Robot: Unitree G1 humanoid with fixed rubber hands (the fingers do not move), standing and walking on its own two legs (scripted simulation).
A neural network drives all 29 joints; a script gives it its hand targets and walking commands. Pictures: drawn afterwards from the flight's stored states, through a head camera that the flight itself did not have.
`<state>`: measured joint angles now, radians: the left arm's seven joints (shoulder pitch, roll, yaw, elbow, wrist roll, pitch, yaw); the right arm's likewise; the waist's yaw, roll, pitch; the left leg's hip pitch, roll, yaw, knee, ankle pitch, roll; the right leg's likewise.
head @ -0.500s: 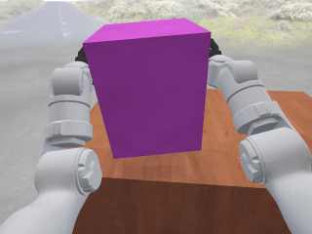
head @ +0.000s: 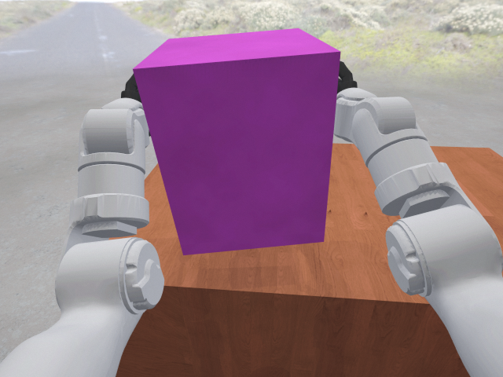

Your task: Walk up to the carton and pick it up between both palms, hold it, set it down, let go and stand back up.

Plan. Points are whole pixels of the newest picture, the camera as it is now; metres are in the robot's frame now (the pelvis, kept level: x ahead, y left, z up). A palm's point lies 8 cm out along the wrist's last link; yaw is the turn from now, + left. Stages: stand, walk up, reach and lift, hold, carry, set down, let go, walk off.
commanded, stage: set down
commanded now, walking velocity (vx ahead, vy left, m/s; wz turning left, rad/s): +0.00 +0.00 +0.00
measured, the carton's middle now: (243, 136) +0.37 -0.01 +0.31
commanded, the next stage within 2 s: none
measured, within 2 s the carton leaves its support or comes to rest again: neither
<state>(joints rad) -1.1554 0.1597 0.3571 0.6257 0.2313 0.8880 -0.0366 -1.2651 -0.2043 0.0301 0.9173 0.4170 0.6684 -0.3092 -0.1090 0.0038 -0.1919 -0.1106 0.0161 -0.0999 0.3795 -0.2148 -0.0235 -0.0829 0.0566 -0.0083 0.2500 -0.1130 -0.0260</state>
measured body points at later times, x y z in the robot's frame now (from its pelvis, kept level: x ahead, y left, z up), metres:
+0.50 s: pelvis +0.01 +0.00 +0.00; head -0.07 +0.04 +0.44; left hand +0.43 +0.15 +0.34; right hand +0.40 -0.15 +0.33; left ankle +0.00 +0.13 -0.75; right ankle +0.02 -0.10 -0.75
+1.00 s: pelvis +0.01 +0.01 +0.00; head -0.05 +0.04 +0.45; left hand +0.44 +0.13 +0.30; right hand +0.41 -0.17 +0.29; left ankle +0.00 +0.13 -0.75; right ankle +0.02 -0.10 -0.75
